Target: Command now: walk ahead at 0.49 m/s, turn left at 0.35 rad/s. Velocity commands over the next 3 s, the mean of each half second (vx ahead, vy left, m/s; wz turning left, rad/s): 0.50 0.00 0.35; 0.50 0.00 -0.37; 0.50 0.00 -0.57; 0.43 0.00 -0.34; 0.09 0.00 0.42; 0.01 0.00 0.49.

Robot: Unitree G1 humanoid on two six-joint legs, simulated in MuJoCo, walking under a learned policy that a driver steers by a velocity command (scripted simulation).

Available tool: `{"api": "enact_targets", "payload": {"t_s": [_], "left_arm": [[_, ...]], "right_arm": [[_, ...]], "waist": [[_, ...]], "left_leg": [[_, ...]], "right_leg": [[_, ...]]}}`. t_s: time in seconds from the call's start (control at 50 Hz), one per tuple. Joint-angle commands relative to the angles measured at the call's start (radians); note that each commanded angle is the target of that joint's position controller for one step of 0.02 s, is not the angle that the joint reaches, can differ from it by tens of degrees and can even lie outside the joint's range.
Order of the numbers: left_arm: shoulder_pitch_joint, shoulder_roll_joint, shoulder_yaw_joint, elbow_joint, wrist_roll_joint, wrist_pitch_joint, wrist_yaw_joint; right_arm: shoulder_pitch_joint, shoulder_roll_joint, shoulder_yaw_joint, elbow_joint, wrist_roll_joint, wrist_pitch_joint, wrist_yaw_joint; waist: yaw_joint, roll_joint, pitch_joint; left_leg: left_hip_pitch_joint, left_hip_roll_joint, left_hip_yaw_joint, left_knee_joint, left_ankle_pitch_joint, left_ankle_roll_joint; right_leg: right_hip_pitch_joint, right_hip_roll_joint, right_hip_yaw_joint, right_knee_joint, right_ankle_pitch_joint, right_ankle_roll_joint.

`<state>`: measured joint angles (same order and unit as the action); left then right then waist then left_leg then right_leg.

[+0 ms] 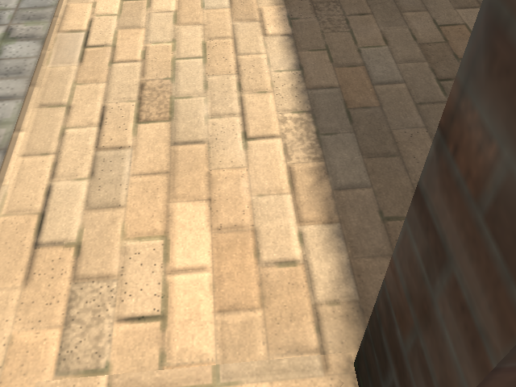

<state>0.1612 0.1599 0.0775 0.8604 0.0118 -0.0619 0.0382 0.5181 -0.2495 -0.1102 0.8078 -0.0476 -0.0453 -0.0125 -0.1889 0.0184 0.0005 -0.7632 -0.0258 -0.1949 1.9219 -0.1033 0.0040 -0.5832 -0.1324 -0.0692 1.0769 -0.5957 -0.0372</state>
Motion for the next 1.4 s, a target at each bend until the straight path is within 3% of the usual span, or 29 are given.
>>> {"api": "enact_targets", "payload": {"t_s": [0.02,0.06,0.12,0.16,0.18,0.2,0.24,0.26,0.32,0.38,0.44,0.56,0.62,0.66,0.78,0.84,0.88,0.98,1.06,1.08,1.1,1.12,1.14,1.16,1.2,1.24,1.3,1.36,1.4], "left_arm": [[-0.178,-0.017,-0.024,0.002,0.015,-0.03,-0.025],[-0.16,0.05,-0.01,0.022,0.033,-0.034,-0.031],[-0.32,0.21,0.004,-0.011,0.031,-0.053,-0.021],[-0.257,0.172,-0.006,0.007,0.023,-0.016,0.016],[-0.199,0.115,-0.028,-0.011,0.054,0.001,0.021],[-0.172,0.068,-0.051,-0.02,0.052,0.019,-0.019],[0.111,-0.101,-0.087,-0.131,0.11,0.01,-0.079],[-0.071,-0.051,-0.088,-0.233,0.123,0.004,-0.104],[-0.307,0.138,-0.037,-0.277,0.082,0.022,-0.078],[-0.17,0.032,-0.047,-0.216,0.005,0.054,-0.044],[-0.046,-0.035,-0.053,-0.12,0.033,0.094,-0.057],[-0.08,-0.159,-0.072,-0.13,0.004,0.138,-0.043],[-0.227,-0.136,-0.084,-0.145,-0.009,0.147,-0.003],[-0.228,-0.101,-0.072,-0.146,-0.022,0.165,-0.003],[-0.175,-0.062,-0.069,-0.163,-0.025,0.159,-0.01],[-0.198,-0.028,-0.049,-0.178,-0.006,0.167,-0.029],[-0.157,0.033,-0.019,-0.179,-0.019,0.177,-0.002],[-0.054,0.094,0.005,-0.169,-0.037,0.219,0.052],[0.569,0.335,0.063,-0.056,-0.036,0.216,0.038],[0.786,0.401,0.102,-0.01,-0.039,0.201,0.033],[0.512,0.319,0.067,-0.073,-0.042,0.184,0.017],[0.313,0.133,0.0,-0.058,-0.01,0.172,0.025],[0.235,0.14,0.002,-0.095,0.079,0.122,0.042],[0.163,0.038,-0.032,-0.132,0.081,0.098,0.032],[0.121,0.014,-0.033,-0.163,0.04,0.061,0.079],[0.064,0.062,-0.022,-0.177,0.048,-0.012,0.089],[0.085,0.047,-0.023,-0.159,0.049,-0.042,0.072],[-0.108,0.078,-0.006,-0.213,0.09,-0.002,0.039],[-0.048,0.171,0.046,-0.176,0.057,0.076,-0.002]], "right_arm": [[0.115,0.137,0.061,-0.048,-0.006,0.08,-0.012],[0.07,0.092,0.049,-0.095,0.015,0.103,-0.024],[0.165,0.029,0.051,-0.107,0.032,0.15,-0.029],[0.327,-0.008,0.055,-0.013,0.093,0.14,-0.025],[0.379,-0.009,0.054,0.025,0.087,0.104,-0.01],[0.372,-0.021,0.057,0.056,0.027,0.078,0.008],[0.057,-0.017,0.075,-0.026,0.078,0.019,0.009],[-0.052,-0.076,0.044,-0.063,0.064,0.023,-0.027],[-0.031,-0.179,-0.006,-0.022,0.069,-0.016,-0.052],[0.132,-0.069,-0.008,0.077,0.064,-0.036,-0.076],[0.122,0.009,0.011,0.087,0.089,-0.045,-0.056],[-0.001,-0.069,0.008,0.07,0.061,-0.052,-0.033],[0.047,0.008,0.05,0.073,0.074,-0.03,-0.044],[0.1,-0.031,0.06,0.035,0.059,-0.009,-0.042],[0.036,-0.053,0.076,-0.033,0.069,0.005,-0.065],[-0.087,-0.148,0.042,-0.073,0.059,0.003,-0.075],[-0.077,-0.077,0.053,-0.059,0.087,0.013,-0.076],[-0.197,-0.032,0.059,-0.069,0.14,0.036,-0.078],[-0.622,-0.222,-0.001,-0.203,0.178,0.022,-0.087],[-0.699,-0.315,-0.046,-0.199,0.204,0.039,-0.103],[-0.561,-0.197,-0.019,-0.109,0.174,0.001,-0.088],[-0.802,0.044,0.09,-0.228,0.11,-0.003,-0.035],[-0.94,0.128,0.117,-0.405,0.054,-0.002,0.009],[-0.863,0.22,0.152,-0.431,-0.002,-0.025,0.049],[-0.743,0.144,0.141,-0.381,-0.027,-0.032,0.08],[-0.542,0.046,0.119,-0.284,-0.009,-0.011,0.071],[-0.511,0.068,0.142,-0.241,-0.003,0.009,0.068],[-0.346,0.064,0.135,-0.22,0.011,-0.028,0.071],[-0.276,0.099,0.111,-0.149,0.063,-0.022,0.034]], "waist": [[-0.09,-0.145,0.204],[-0.065,-0.277,0.178],[-0.203,-0.314,0.12],[-0.177,-0.053,0.047],[-0.156,0.062,-0.014],[-0.101,0.232,0.017],[0.252,0.328,0.033],[0.213,0.309,0.107],[0.08,-0.039,0.168],[0.099,0.048,0.104],[0.143,0.043,-0.014],[0.224,-0.031,0.045],[0.122,0.095,0.133],[0.08,0.01,0.195],[0.14,0.073,0.07],[0.206,-0.007,0.091],[0.214,-0.085,0.13],[0.288,0.11,0.072],[0.674,0.364,-0.209],[0.803,0.262,-0.304],[0.639,-0.085,-0.396],[0.521,-0.124,-0.261],[0.457,-0.063,-0.102],[0.325,0.207,-0.004],[0.266,0.406,0.086],[0.21,0.359,-0.018],[0.246,0.228,-0.058],[0.155,0.008,-0.142],[0.142,0.13,-0.057]], "left_leg": [[-0.007,-0.007,0.116,-0.049,0.108,0.01],[-0.059,0.007,0.087,-0.093,0.15,0.044],[0.238,0.099,0.145,-0.561,0.047,0.107],[0.572,0.043,0.305,-1.153,-0.124,0.174],[0.705,0.028,0.261,-1.258,-0.135,0.187],[0.608,-0.074,0.234,-1.106,-0.348,0.16],[0.391,0.102,-0.611,-1.609,-0.798,0.07],[0.22,0.151,-0.87,-1.889,-1.12,0.13],[0.393,0.193,-0.833,-1.862,-0.954,0.063],[0.647,0.188,-0.545,-1.709,-0.681,0.057],[0.722,0.153,-0.265,-1.604,-0.423,0.071],[0.541,0.206,-0.127,-1.601,-0.425,-0.074],[0.522,0.198,-0.103,-1.725,-0.47,-0.113],[0.664,0.238,-0.146,-1.744,-0.291,-0.161],[0.904,0.214,0.067,-1.667,0.272,-0.261],[0.934,0.264,0.128,-1.732,0.142,-0.206],[0.969,0.347,0.12,-1.744,0.449,-0.291],[0.87,0.214,0.42,-1.814,0.882,-0.292],[0.885,0.069,0.692,-1.513,1.925,-0.447],[0.752,0.043,0.645,-0.804,1.979,-0.438],[0.729,0.093,0.435,-0.313,0.262,-0.201],[0.492,0.018,0.274,-0.19,-0.315,-0.098],[0.054,-0.128,0.049,0.144,-0.456,-0.086],[-0.021,-0.119,-0.053,0.214,-0.336,-0.034],[0.054,-0.092,-0.145,0.166,-0.465,-0.003],[0.022,-0.076,-0.024,0.049,-0.425,-0.011],[0.23,-0.08,0.182,-0.274,-0.492,0.019],[0.725,-0.032,0.224,-0.855,-0.398,0.103],[1.061,0.068,0.227,-1.711,0.134,0.09]], "right_leg": [[-0.291,-0.147,0.149,-0.611,-0.17,-0.122],[-0.182,-0.188,0.098,-0.666,-0.137,-0.105],[-0.207,-0.197,-0.047,-0.809,-0.154,-0.005],[-0.111,-0.053,-0.239,-0.466,-0.036,-0.042],[-0.078,-0.032,-0.22,-0.161,0.058,-0.079],[-0.212,0.062,-0.121,0.441,-0.193,-0.078],[-0.361,0.105,0.117,0.906,0.222,0.011],[-0.461,0.147,0.016,1.012,0.278,0.051],[-0.581,0.136,0.053,0.796,0.368,0.06],[-0.642,0.132,0.072,0.645,0.392,0.0],[-0.713,0.127,0.032,0.794,0.407,-0.043],[-0.953,0.255,0.18,1.155,0.444,-0.058],[-1.023,0.272,0.087,1.025,0.309,0.01],[-1.098,0.258,0.126,0.961,0.314,0.051],[-1.114,0.308,0.046,1.006,0.212,0.043],[-1.176,0.315,0.086,1.079,0.222,-0.005],[-1.153,0.332,0.164,1.066,0.251,-0.058],[-0.754,0.414,-0.089,0.822,0.089,-0.164],[0.112,0.421,-0.438,0.188,0.018,-0.184],[0.388,0.366,-0.278,0.05,-0.039,-0.296],[0.288,0.134,0.232,-0.237,0.2,-0.353],[0.111,0.287,0.393,-0.305,0.353,-0.315],[0.043,0.21,0.931,-0.541,0.058,-0.446],[-0.085,0.169,1.172,-0.597,-0.081,-0.412],[-0.322,0.267,0.977,-0.387,0.111,-0.336],[-0.177,0.314,0.734,-0.33,0.12,-0.29],[-0.29,0.427,0.43,-0.23,0.096,-0.129],[-0.521,0.466,0.276,-0.153,0.103,-0.022],[-0.628,0.449,0.163,0.155,-0.296,-0.033]]}}
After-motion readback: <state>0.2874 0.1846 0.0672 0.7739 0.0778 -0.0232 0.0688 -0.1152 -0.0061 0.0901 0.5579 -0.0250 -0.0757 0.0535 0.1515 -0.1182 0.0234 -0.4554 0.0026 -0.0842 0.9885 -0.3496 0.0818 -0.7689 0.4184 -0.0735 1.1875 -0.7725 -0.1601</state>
